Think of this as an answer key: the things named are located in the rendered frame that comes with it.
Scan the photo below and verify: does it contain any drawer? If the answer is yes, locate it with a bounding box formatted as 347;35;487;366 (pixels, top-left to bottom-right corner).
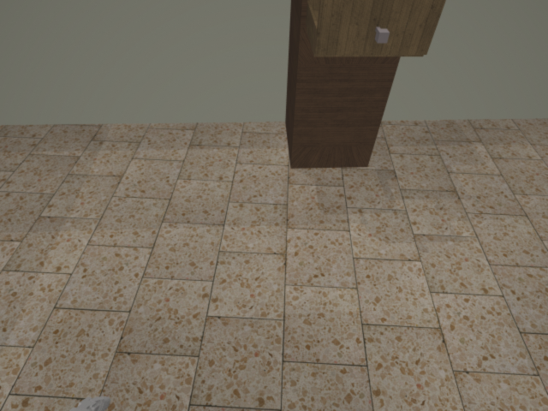
306;0;446;57

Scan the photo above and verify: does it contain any handle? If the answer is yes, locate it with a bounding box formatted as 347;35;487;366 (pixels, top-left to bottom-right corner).
375;27;390;43

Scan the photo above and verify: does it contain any cabinet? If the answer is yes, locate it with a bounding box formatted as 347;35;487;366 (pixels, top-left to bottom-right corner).
285;0;400;169

